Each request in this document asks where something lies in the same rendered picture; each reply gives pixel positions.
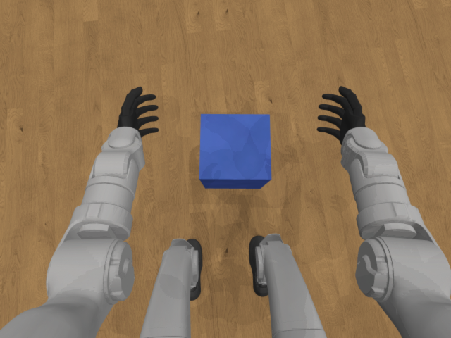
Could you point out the robot right upper arm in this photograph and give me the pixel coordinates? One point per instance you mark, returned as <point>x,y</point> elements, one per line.
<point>410,280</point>

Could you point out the right robot hand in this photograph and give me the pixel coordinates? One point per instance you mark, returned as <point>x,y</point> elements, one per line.
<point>351,113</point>

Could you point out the carton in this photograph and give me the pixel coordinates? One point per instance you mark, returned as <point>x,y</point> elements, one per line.
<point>235,151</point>

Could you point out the robot left foot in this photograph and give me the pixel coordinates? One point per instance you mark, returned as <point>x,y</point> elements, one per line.
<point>195,292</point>

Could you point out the left robot hand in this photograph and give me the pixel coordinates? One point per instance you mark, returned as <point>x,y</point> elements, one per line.
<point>130,113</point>

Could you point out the robot left upper arm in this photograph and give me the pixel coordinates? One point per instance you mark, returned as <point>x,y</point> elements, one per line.
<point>86,278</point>

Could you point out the robot right forearm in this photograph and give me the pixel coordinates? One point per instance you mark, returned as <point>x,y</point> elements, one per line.
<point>379,191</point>

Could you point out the right robot shin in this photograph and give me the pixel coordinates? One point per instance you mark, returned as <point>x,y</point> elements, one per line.
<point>270,237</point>

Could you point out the robot left forearm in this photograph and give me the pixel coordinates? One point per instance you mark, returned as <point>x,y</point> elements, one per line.
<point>105,211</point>

